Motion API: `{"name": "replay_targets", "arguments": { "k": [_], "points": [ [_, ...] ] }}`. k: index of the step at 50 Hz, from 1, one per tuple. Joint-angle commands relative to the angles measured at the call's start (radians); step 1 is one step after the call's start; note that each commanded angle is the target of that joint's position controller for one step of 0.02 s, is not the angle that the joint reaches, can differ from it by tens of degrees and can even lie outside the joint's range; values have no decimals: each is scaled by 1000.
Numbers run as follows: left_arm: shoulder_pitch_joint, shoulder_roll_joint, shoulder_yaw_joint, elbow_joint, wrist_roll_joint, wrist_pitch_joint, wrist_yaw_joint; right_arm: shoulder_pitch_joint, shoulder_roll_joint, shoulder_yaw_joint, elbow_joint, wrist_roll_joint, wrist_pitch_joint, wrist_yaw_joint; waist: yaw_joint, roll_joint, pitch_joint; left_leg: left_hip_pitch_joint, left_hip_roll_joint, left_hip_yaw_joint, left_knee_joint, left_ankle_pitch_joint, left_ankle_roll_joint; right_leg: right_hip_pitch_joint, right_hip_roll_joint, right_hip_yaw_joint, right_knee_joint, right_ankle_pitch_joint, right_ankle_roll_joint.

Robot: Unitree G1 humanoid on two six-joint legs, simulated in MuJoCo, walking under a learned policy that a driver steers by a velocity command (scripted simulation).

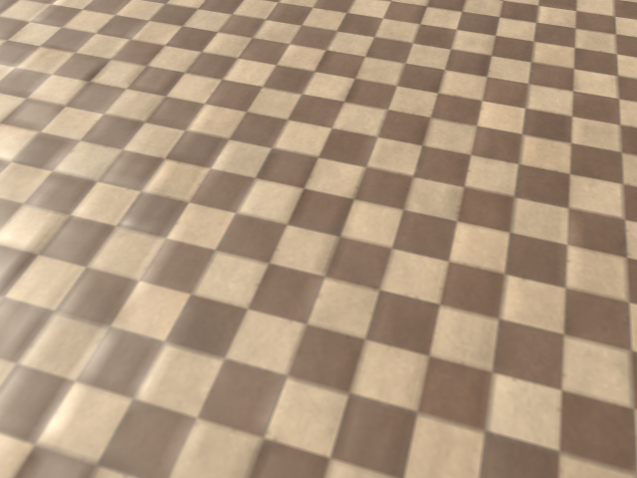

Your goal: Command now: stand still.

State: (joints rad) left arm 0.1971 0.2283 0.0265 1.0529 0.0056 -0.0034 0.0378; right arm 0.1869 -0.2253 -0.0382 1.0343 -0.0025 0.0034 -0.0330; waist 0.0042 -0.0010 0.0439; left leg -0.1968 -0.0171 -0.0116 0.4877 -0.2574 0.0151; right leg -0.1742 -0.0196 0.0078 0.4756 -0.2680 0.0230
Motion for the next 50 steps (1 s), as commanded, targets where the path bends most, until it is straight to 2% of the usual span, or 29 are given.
{"name": "replay_targets", "arguments": {
  "k": [1, 20, 50],
  "points": [
    [24, 104, 17, -20, 0, -7, 5, 8, -108, -16, -20, 1, -9, -4, 1, 1, -11, 4, 43, -43, -91, 120, 21, -34, -16, 11, -79, 111, -17],
    [93, 76, 6, 24, -3, -7, 11, 44, -82, -2, 33, 3, -9, -5, -3, 4, -1, -6, 39, -33, -97, 117, 23, -48, -8, 7, -77, 107, -17],
    [164, 41, 3, 40, -6, -7, 15, 109, -52, 8, 49, 6, -10, -9, -4, 1, 13, -20, 35, -22, -91, 114, 21, -61, -2, 7, -71, 108, -21]
  ]
}}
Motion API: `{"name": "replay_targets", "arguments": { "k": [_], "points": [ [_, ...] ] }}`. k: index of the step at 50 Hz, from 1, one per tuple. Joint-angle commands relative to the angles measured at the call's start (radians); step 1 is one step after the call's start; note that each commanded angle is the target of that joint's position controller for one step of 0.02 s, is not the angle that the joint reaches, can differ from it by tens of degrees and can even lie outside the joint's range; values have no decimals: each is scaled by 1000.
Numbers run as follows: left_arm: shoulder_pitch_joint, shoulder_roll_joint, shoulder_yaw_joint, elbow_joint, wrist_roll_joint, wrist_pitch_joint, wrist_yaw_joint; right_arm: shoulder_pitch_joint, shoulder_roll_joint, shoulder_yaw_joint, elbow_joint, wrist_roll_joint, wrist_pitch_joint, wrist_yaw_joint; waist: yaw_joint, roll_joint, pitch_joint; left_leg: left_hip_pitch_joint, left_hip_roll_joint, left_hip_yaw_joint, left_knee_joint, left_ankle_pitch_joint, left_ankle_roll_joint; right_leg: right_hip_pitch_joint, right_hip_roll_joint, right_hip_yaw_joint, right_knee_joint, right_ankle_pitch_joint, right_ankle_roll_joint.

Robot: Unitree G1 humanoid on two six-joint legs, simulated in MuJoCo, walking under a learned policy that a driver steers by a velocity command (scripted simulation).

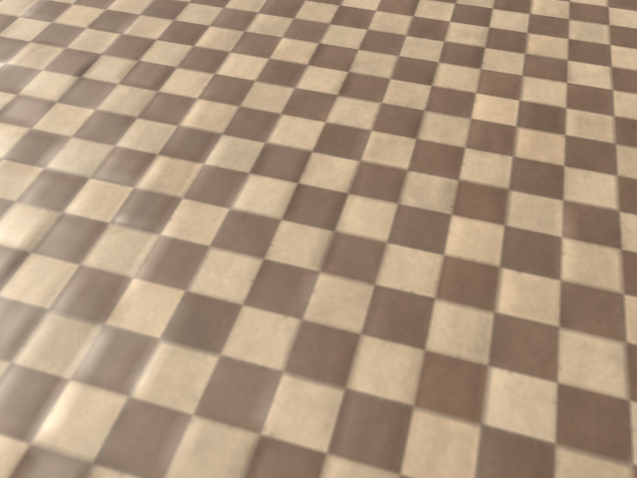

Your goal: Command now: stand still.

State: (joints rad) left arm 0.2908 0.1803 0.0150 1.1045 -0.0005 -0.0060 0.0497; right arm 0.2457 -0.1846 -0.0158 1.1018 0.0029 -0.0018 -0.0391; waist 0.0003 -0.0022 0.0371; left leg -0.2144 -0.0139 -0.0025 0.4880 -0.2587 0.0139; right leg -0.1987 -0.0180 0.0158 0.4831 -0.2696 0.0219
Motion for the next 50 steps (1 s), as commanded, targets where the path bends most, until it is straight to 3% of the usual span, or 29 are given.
{"name": "replay_targets", "arguments": {
  "k": [1, 3, 6, 8, 10, 11, 13, 15, 16, 17, 18, 19, 20, 21, 23, 24, 29, 34, 37, 38, 39, 40, 41, 42, 43, 44, 46, 48, 50],
  "points": [
    [72, 88, 14, -12, 0, -4, 3, 52, -92, -14, -18, 0, -5, -3, 0, 2, 21, -3, 32, -31, -91, 115, 22, -37, -4, -1, -78, 109, -20],
    [75, 86, 14, -12, 0, -4, 3, 56, -90, -14, -18, 0, -5, -3, 0, 2, 21, -3, 32, -30, -91, 115, 21, -37, -4, -1, -78, 109, -20],
    [92, 85, 18, -6, -11, -2, 8, 87, -119, -26, -9, 14, -1, -9, -6, 31, 41, -46, 22, -43, -108, -362, 58, -92, 46, -49, -16, -273, -47],
    [57, 76, 18, -36, -12, -20, 5, 115, -145, -37, -18, 22, -15, -7, -24, 78, 113, -78, 110, -172, -173, -560, 117, -211, 39, -43, 60, -355, -70],
    [29, 35, 10, -61, -17, -53, -11, 177, -194, -57, -10, 27, -38, 0, -42, 185, 104, -17, 273, -409, -286, -621, 207, -282, 38, -79, 244, -202, -71],
    [14, 44, 13, -70, -20, -65, -20, 171, -197, -61, -17, 25, -45, 1, -39, 179, 114, -54, 326, -491, -323, -600, 241, -279, 9, -49, 315, -180, -87],
    [32, 46, 19, -75, -30, -82, -32, 94, -187, -58, -55, 24, -57, 6, 8, 156, 118, -102, 321, -451, -323, -511, 223, -231, -18, -28, 280, -240, -121],
    [164, 42, 28, -22, -28, -91, -33, -23, -183, -57, -96, 46, -53, 12, 93, 126, 110, -252, 197, -245, -225, -377, 143, 71, 25, -84, -18, -90, -133],
    [243, 72, 42, 13, -18, -88, -33, -38, -160, -52, -107, 43, -54, 13, 112, 52, 84, -317, 123, -146, -81, -264, 104, 198, 18, -40, -49, -28, -117],
    [385, 140, 63, 37, -15, -86, -29, -55, -93, -34, -124, 27, -65, 21, 148, -176, 8, -427, 27, 3, 277, -163, 44, 338, -173, 243, -181, -121, -160],
    [460, 242, 79, 33, -11, -97, -45, -58, -71, -31, -162, 31, -87, 20, 148, -351, 7, -622, -45, 18, 511, -282, 36, 383, -368, 646, -329, -245, -290],
    [378, 180, 58, 15, 0, -112, -46, -66, -100, -36, -162, 44, -100, 23, 97, -206, 74, -690, 27, -63, 684, -257, 55, 317, -401, 688, -334, -289, -316],
    [297, 132, 43, -14, -5, -121, -49, -55, -105, -35, -159, 50, -110, 33, 61, -118, 110, -738, 70, -83, 738, -144, 73, 302, -361, 573, -325, -253, -283],
    [239, 125, 37, -34, -8, -122, -57, -47, -111, -39, -148, 40, -115, 37, 41, -77, 101, -728, 98, -67, 724, -54, 80, 289, -308, 454, -330, -161, -245],
    [215, 88, 22, -47, -3, -109, -62, -77, -137, -54, -151, 23, -119, 44, 31, -68, 88, -671, 131, -39, 628, 53, 70, 270, -238, 270, -336, 123, -188],
    [244, 76, 17, -41, 2, -101, -58, -81, -120, -53, -151, 21, -115, 51, 35, -86, 70, -641, 126, -14, 598, 81, 59, 267, -210, 204, -333, 236, -179],
    [273, 135, 22, -62, 8, -85, -28, -312, -52, -23, -244, 22, -102, 63, 72, -74, 107, -522, 75, 62, 252, 246, 15, 146, -158, 72, -382, 348, -182],
    [302, 162, 39, -49, -14, -89, -24, -420, -93, -19, -307, 33, -106, 83, 62, -99, 134, -439, 50, 60, 68, 287, 53, 225, -215, 44, -382, 414, -182],
    [259, 195, 55, -60, -6, -75, -23, -303, -162, -51, -295, 30, -113, 86, -32, -145, 6, -239, -15, 88, 54, 215, 104, 329, -234, 13, -186, 894, -149],
    [237, 194, 56, -68, 0, -65, -24, -141, -202, -75, -249, 34, -111, 79, -112, -155, -93, -42, -46, 105, 50, 210, 131, 304, -206, -14, -4, 1023, -128],
    [209, 189, 50, -88, 6, -64, -28, 39, -246, -96, -200, 32, -104, 68, -193, -146, -198, 251, 27, 24, 70, 214, 171, 125, -173, -22, 230, 911, -98],
    [306, 64, 18, -110, 14, -78, -43, 203, -345, -119, -171, -1, -97, 59, -159, 93, -391, 663, 318, -424, 47, 65, 323, -260, -16, -36, 656, 368, -42],
    [326, 28, 5, -89, -13, -110, -55, 207, -289, -98, -156, -2, -92, 63, -139, 220, -503, 716, 436, -802, -175, -72, 393, -420, 87, 103, 897, -267, -39],
    [215, 120, 32, -126, -44, -132, -57, 94, -226, -79, -166, 11, -96, 67, -123, 175, -309, 557, 381, -681, -216, -114, 326, -526, 16, 131, 966, -233, -67],
    [116, 153, 38, -158, -56, -140, -52, -9, -177, -64, -190, 14, -101, 68, -90, 98, -175, 365, 345, -505, -238, -45, 282, -528, -40, 92, 938, -142, -82],
    [75, 153, 46, -165, -47, -136, -41, -82, -143, -52, -198, 5, -110, 76, -46, 14, -97, 186, 305, -382, -272, 65, 253, -475, -86, 70, 870, -66, -83],
    [119, 115, 56, -158, -27, -104, -28, -117, -108, -41, -186, -10, -119, 83, 24, 53, -59, 5, 235, -238, -328, 122, 222, -348, -134, 72, 773, -7, -84],
    [120, 88, 56, -166, -24, -83, -24, -80, -126, -43, -161, -5, -123, 78, 40, 68, -20, -72, 218, -177, -373, 151, 237, -343, -147, 53, 710, 5, -73],
    [33, 113, 63, -205, -13, -78, -21, -43, -164, -49, -146, -7, -124, 62, 35, 59, 16, -75, 219, -149, -400, 178, 250, -422, -160, 45, 614, 93, -47]
  ]
}}
Over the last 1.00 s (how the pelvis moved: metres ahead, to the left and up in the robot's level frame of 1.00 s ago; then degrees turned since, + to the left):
0.00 0.00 0.00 -1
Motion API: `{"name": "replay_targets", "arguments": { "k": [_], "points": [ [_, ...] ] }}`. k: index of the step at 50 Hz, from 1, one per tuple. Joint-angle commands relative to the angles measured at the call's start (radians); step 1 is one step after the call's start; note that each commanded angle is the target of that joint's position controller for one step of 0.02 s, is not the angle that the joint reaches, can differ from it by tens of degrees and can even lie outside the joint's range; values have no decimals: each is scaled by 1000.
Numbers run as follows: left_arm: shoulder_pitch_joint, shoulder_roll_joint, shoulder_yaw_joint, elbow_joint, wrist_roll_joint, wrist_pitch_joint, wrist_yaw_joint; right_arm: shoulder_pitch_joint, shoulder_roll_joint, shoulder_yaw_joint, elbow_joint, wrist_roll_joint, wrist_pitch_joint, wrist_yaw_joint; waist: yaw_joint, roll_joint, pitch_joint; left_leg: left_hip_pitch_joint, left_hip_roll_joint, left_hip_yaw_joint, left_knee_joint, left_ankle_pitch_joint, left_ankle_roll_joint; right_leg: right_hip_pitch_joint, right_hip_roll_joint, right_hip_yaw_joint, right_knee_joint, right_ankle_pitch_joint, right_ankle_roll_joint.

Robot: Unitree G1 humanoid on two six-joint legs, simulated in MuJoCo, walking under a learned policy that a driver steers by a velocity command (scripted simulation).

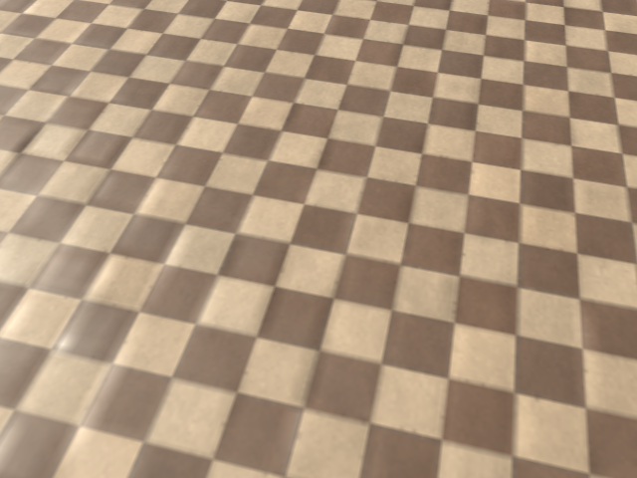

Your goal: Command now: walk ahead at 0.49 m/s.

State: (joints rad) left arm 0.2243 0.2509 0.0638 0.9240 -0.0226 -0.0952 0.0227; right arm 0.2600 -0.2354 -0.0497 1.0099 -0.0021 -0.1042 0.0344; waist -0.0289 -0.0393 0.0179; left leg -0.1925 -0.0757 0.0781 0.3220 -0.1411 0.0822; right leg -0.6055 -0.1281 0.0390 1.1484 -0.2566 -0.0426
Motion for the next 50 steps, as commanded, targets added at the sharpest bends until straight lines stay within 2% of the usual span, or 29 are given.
{"name": "replay_targets", "arguments": {
  "k": [1, 6, 9, 11, 13, 14, 15, 16, 17, 18, 19, 20, 21, 23, 24, 26, 29, 32, 37, 40, 41, 42, 43, 44, 45, 46, 47, 48, 50],
  "points": [
    [48, 49, 16, -43, 14, 10, 6, -34, -125, -17, -48, -2, -20, -20, 52, 89, 44, -75, 280, -221, -238, 77, 180, -59, -54, 20, -116, 138, 27],
    [-162, 24, 1, -101, 11, -5, -18, 71, -154, -20, -33, 13, -7, -40, -15, 78, 53, 3, 243, -137, -229, 125, 128, -29, 4, -40, -471, 376, 36],
    [-255, 29, -7, -133, 2, -8, -36, 140, -163, -23, -9, 22, 4, -42, -48, 79, 71, 116, 281, -144, -190, 109, 125, -49, 25, -42, -565, 355, 31],
    [-288, 43, -6, -157, 0, -13, -50, 163, -168, -28, 2, 24, 17, -44, -46, 83, 75, 203, 320, -159, -146, 133, 114, -68, 32, -34, -607, 288, 10],
    [-256, 71, 2, -161, -1, -19, -58, 153, -181, -35, 2, 24, 29, -47, -12, 103, 51, 255, 344, -165, -83, 242, 95, -3, 53, -45, -637, 207, -17],
    [-190, 96, 14, -148, -1, -22, -59, 130, -189, -37, -4, 22, 34, -47, 32, 118, 9, 258, 332, -148, -3, 405, 80, 102, 84, -71, -651, 180, -36],
    [-39, 137, 38, -102, 1, -22, -55, 113, -172, -31, -11, 18, 40, -46, 107, 110, -81, 225, 281, -106, 175, 547, 55, 304, 118, -98, -664, 187, -65],
    [160, 213, 62, -56, 12, -22, -47, 116, -136, -13, -35, 4, 40, -45, 175, 41, -234, 45, 223, -56, 467, 403, 19, 620, -9, 43, -627, 211, -127],
    [265, 305, 85, -23, 20, -15, -50, 245, -2, 26, -41, 5, 19, -33, 127, -222, -385, -379, 35, -34, 862, -120, -55, 1007, -253, 527, -721, 14, -293],
    [263, 208, 55, -30, 20, -15, -52, 210, -72, 11, -27, 22, -9, -29, 147, -186, -417, -499, 38, -196, 993, -417, -37, 1026, -269, 701, -839, -47, -284],
    [169, 160, 38, -44, 15, -17, -50, 107, -150, -10, -61, 49, -24, -26, 131, -135, -260, -578, 96, -191, 1033, -355, -18, 901, -236, 543, -844, -14, -226],
    [73, 133, 27, -67, 17, -17, -48, 45, -151, -10, -76, 49, -28, -31, 102, -56, -170, -555, 152, -161, 996, -260, -15, 744, -200, 403, -863, 99, -200],
    [14, 104, 19, -74, 23, -17, -52, 13, -141, -16, -79, 32, -23, -38, 73, -7, -104, -513, 185, -148, 930, -197, -18, 607, -161, 305, -897, 184, -186],
    [-9, 71, 10, -63, 32, -22, -59, 51, -100, -20, -70, 24, 6, -42, 20, -40, -73, -404, 222, -150, 847, -134, -23, 478, -108, 201, -958, 231, -173],
    [6, 76, 12, -53, 29, -25, -58, 64, -80, -19, -65, 24, 18, -43, 11, -38, -62, -392, 225, -141, 822, -122, -29, 452, -99, 168, -979, 257, -181],
    [37, 107, 20, -35, 28, -28, -47, 24, -76, -22, -82, 18, 29, -46, 7, -26, -29, -439, 232, -134, 750, -62, -46, 439, -98, 128, -1010, 301, -194],
    [84, 120, 22, -15, 25, -19, -29, -93, -77, -25, -121, 8, 29, -44, 30, -13, 5, -522, 233, -131, 577, 85, -68, 474, -92, 86, -1034, 307, -185],
    [119, 129, 23, -1, 18, -13, -19, -194, -61, -19, -148, 11, 21, -34, 59, -23, 29, -492, 204, -103, 395, 218, -71, 480, -65, 29, -1047, 280, -160],
    [206, 139, 29, 39, 2, 4, -12, -342, -68, -12, -201, 20, 4, -14, 97, -20, 76, -472, 160, -103, 225, 209, -71, 566, -96, 67, -992, 249, -158],
    [189, 157, 40, 38, -2, 17, -3, -314, -107, -23, -206, 23, -14, -3, 56, -42, 53, -373, 140, -113, 169, 130, -52, 604, -128, 114, -917, 288, -135],
    [170, 163, 43, 33, -2, 22, -2, -263, -126, -32, -195, 23, -19, -4, 23, -55, 24, -286, 121, -96, 159, 95, -42, 600, -123, 117, -864, 363, -124],
    [152, 151, 38, 25, 1, 25, -3, -147, -158, -52, -162, 21, -22, -9, -36, -49, -43, -122, 97, -73, 140, 75, -22, 575, -77, 92, -738, 482, -100],
    [141, 110, 22, 5, 11, 26, -5, 37, -217, -75, -120, 8, -25, -18, -109, -10, -185, 166, 182, -147, 187, 83, 25, 439, -12, 48, -491, 413, -65],
    [234, 4, -4, -23, 21, 14, -7, 166, -319, -99, -103, -9, -18, -27, -88, 218, -346, 552, 434, -503, 164, 11, 137, 85, 135, -35, -108, 29, 6],
    [268, 6, -8, -19, -7, -3, -10, 179, -272, -83, -97, -6, -13, -21, -80, 365, -435, 610, 520, -820, 0, -142, 211, -86, 175, 69, 96, -346, 15],
    [196, 108, 18, -28, -31, -9, -9, 99, -189, -59, -114, 2, -14, -23, -75, 251, -282, 485, 485, -692, -19, -223, 159, -170, 111, 105, 184, -294, 3],
    [128, 120, 23, -46, -30, -7, -6, 25, -141, -45, -129, 6, -13, -24, -58, 183, -177, 339, 453, -538, -36, -208, 115, -179, 57, 74, 175, -200, -8],
    [98, 108, 27, -50, -20, 1, -2, -42, -110, -35, -132, 2, -13, -22, -26, 131, -103, 192, 411, -431, -77, -148, 92, -130, 21, 64, 125, -122, -8],
    [120, 71, 36, -51, -12, 30, -3, -98, -82, -29, -124, -11, -17, -21, 27, 170, -42, 38, 358, -273, -143, -64, 70, -31, -23, 68, 51, -39, -11]
  ]
}}
Over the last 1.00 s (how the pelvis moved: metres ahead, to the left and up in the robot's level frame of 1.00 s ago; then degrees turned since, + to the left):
0.38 0.00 0.01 -1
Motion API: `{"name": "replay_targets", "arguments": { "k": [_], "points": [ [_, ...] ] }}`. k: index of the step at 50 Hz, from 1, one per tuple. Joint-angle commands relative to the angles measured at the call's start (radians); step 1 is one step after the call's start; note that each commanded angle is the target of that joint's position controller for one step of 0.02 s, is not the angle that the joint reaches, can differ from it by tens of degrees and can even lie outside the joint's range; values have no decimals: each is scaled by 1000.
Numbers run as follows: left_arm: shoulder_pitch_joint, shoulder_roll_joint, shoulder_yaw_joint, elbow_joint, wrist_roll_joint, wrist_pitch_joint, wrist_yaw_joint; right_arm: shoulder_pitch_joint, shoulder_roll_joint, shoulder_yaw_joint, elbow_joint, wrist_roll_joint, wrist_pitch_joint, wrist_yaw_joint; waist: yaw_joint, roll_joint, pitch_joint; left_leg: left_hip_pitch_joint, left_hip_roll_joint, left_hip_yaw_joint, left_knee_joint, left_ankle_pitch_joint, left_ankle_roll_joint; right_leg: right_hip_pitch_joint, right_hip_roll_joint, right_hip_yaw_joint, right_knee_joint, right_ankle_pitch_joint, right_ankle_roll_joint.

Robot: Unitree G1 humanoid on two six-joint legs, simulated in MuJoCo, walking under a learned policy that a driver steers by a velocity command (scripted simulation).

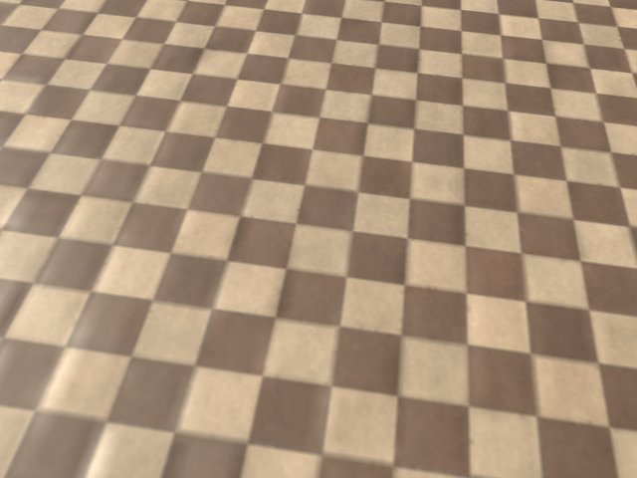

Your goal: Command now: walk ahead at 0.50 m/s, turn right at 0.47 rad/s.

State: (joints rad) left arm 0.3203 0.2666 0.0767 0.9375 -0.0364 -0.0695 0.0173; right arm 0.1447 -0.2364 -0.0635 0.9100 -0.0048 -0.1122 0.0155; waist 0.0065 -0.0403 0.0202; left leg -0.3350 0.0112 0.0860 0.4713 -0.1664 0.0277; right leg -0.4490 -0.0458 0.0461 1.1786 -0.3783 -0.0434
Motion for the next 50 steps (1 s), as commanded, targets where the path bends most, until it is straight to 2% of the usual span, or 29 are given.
{"name": "replay_targets", "arguments": {
  "k": [1, 4, 9, 14, 17, 18, 19, 20, 21, 22, 23, 24, 25, 26, 27, 29, 32, 35, 37, 40, 42, 43, 44, 45, 46, 47, 48, 49, 50],
  "points": [
    [27, 32, 21, -69, 1, 16, 0, 19, -86, -19, -17, -9, -11, -4, 0, 163, -33, 153, 266, -233, -315, 5, 132, -176, -111, 53, 9, 104, -9],
    [-26, 30, 26, -105, 9, 35, 0, 43, -122, -32, 0, -12, -17, -18, 6, 112, 0, 157, 268, -125, -345, 126, 151, -243, -114, 63, -64, 211, 4],
    [-170, 18, 16, -160, 16, 26, -29, 79, -157, -40, 5, -8, -5, -37, -30, 86, 37, 215, 246, 27, -358, 195, 129, -253, -93, 4, -337, 420, 14],
    [-324, 12, 1, -239, 15, 27, -63, 164, -191, -52, 22, 13, 25, -41, -82, 75, 88, 376, 292, 92, -309, 254, 117, -288, -70, -75, -493, 362, -13],
    [-304, 50, 16, -269, 13, 32, -76, 147, -227, -63, 11, 25, 45, -42, -38, 116, 43, 438, 303, 137, -166, 623, 88, -172, -2, -148, -524, 219, -60],
    [-239, 77, 30, -262, 11, 34, -77, 136, -242, -67, 5, 29, 53, -43, 5, 135, -5, 441, 298, 150, -53, 792, 77, -73, 40, -177, -524, 171, -83],
    [-104, 119, 55, -232, 7, 34, -74, 115, -248, -67, -2, 34, 61, -44, 86, 128, -75, 401, 270, 174, 132, 867, 55, 111, 91, -198, -582, 201, -115],
    [66, 195, 94, -186, 7, 39, -56, 117, -233, -60, -12, 27, 59, -46, 162, 77, -167, 219, 231, 181, 396, 701, 9, 409, 90, -121, -628, 249, -158],
    [97, 317, 116, -173, 2, 40, -39, 188, -86, -17, -63, -22, 39, -35, 74, -197, -230, -220, 77, 149, 768, -180, -51, 745, -176, 360, -661, 230, -298],
    [120, 295, 97, -212, 16, 22, -46, 151, -97, -5, -100, 13, -11, -20, 82, -170, -403, -415, -43, -108, 956, -452, -57, 884, -313, 808, -861, 59, -428],
    [108, 215, 74, -202, 28, 9, -52, 18, -163, -22, -128, 56, -39, -10, 124, -64, -295, -521, 11, -169, 965, -360, -27, 839, -283, 688, -900, 125, -354],
    [56, 178, 63, -205, 23, 0, -50, -6, -155, -18, -134, 55, -52, -11, 91, -28, -200, -518, 54, -165, 889, -271, -5, 709, -243, 542, -886, 203, -314],
    [-29, 142, 51, -224, 20, -3, -48, 4, -156, -22, -115, 29, -51, -19, 41, 37, -139, -442, 95, -168, 801, -211, -7, 551, -198, 428, -888, 295, -280],
    [-86, 113, 40, -242, 27, -5, -45, 25, -172, -33, -107, 15, -38, -22, 2, 29, -111, -358, 120, -173, 731, -176, -14, 430, -168, 355, -905, 378, -263],
    [-106, 108, 36, -253, 33, -5, -41, 39, -173, -38, -108, 12, -22, -19, -20, 22, -99, -303, 127, -174, 693, -157, -22, 360, -150, 329, -928, 406, -259],
    [-92, 132, 41, -252, 26, -10, -30, 32, -144, -35, -120, -2, 1, -20, -33, 28, -79, -276, 118, -153, 599, -121, -53, 282, -132, 280, -952, 470, -263],
    [-44, 164, 49, -244, 21, -8, -10, -78, -114, -23, -160, -11, 10, -24, -4, 11, -37, -293, 86, -138, 389, 50, -86, 230, -91, 218, -966, 457, -239],
    [-8, 163, 49, -237, 17, -1, -3, -180, -95, -11, -191, -1, 3, -13, 38, -31, -14, -228, 35, -130, 165, 230, -84, 196, -49, 189, -953, 345, -192],
    [19, 168, 51, -225, 16, 4, -2, -229, -104, -11, -215, 5, -1, -6, 57, -47, 1, -192, 7, -128, 93, 271, -77, 196, -52, 209, -923, 358, -173],
    [48, 159, 51, -216, 13, 25, 8, -227, -139, -22, -235, 0, -11, 3, 51, -70, -28, -153, -29, -143, 17, 227, -54, 283, -63, 269, -786, 471, -136],
    [17, 154, 51, -238, 16, 39, 18, -168, -162, -33, -225, -1, -20, 6, 16, -97, -60, -85, -40, -144, -16, 175, -27, 321, -57, 322, -687, 519, -110],
    [-21, 140, 45, -257, 14, 41, 20, -100, -173, -39, -211, -10, -25, 3, -29, -93, -90, 17, -27, -128, -77, 253, -5, 307, -13, 309, -598, 542, -76],
    [-37, 92, 29, -290, 25, 38, 19, 2, -224, -51, -204, -32, -29, -3, -69, -33, -206, 247, 106, -219, -27, 489, 52, 210, 47, 263, -393, 430, -30],
    [126, 20, 10, -289, 43, 37, 18, 80, -268, -54, -202, -47, -17, -11, -15, 220, -355, 578, 383, -485, 51, 893, 194, -45, 171, 160, -78, -270, 39],
    [248, 105, 14, -291, 14, 34, 11, 124, -266, -59, -184, -12, 6, -2, 5, 367, -483, 677, 511, -755, 12, 670, 311, -189, 139, 144, 136, -378, 64],
    [170, 181, 36, -276, 0, 48, 14, 63, -189, -41, -220, -7, 22, -6, -23, 231, -380, 583, 439, -661, -38, 466, 275, -254, 84, 145, 214, -278, 94],
    [56, 205, 43, -297, 5, 66, 18, 11, -140, -24, -233, -10, 39, -15, -39, 160, -266, 460, 377, -506, -60, 376, 225, -278, 56, 90, 202, -203, 110],
    [3, 195, 44, -302, 15, 84, 24, -26, -122, -12, -232, -17, 51, -16, -33, 124, -191, 324, 312, -422, -86, 357, 211, -243, 36, 73, 168, -166, 118],
    [-3, 163, 39, -312, 19, 97, 26, -51, -125, -8, -222, -22, 58, -16, -5, 137, -141, 203, 275, -374, -117, 336, 205, -182, 19, 75, 108, -149, 115]
  ]
}}
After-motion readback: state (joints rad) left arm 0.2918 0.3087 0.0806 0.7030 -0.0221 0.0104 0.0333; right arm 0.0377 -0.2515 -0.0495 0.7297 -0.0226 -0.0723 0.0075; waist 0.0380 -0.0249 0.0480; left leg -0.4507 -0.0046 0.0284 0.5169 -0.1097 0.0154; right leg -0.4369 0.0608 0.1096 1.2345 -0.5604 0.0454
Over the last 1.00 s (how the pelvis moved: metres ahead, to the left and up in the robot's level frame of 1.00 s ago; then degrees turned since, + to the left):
0.57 -0.01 -0.01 -8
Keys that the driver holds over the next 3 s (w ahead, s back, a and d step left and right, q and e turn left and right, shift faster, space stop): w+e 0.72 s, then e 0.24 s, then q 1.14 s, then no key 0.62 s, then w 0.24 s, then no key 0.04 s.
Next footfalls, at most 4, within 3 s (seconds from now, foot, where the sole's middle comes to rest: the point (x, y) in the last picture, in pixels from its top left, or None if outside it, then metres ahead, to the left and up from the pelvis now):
0.40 right None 0.35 -0.17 -0.77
0.88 left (368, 384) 0.69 -0.10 -0.77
1.20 right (462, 462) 0.52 -0.29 -0.77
1.48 left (355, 399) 0.65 -0.07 -0.77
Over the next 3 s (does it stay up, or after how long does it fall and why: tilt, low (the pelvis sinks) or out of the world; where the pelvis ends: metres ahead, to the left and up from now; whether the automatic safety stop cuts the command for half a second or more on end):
stays up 0.62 -0.15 0.00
